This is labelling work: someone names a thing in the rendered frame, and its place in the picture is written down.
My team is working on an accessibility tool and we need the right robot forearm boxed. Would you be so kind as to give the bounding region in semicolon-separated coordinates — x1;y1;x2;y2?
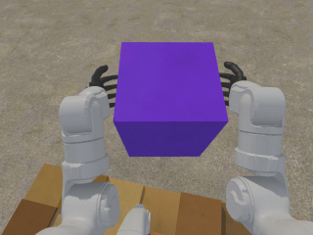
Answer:
229;80;291;206

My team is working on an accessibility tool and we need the robot left hand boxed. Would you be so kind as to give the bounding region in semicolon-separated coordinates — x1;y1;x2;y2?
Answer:
89;65;118;108

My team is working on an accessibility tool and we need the robot left upper arm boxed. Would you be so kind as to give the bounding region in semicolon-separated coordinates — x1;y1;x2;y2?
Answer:
35;181;120;235

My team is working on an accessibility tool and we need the robot left thigh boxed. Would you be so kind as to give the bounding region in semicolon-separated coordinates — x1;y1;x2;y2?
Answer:
116;208;151;235

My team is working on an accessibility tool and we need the carton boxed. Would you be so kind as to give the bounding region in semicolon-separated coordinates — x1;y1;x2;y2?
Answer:
113;42;229;157

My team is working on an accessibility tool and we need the robot right hand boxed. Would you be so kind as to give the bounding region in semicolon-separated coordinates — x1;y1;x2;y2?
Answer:
219;62;246;107

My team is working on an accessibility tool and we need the left robot forearm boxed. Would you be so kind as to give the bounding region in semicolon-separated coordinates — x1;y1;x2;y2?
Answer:
59;86;111;219

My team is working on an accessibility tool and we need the robot right upper arm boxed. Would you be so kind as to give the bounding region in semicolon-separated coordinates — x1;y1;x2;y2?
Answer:
226;175;313;235

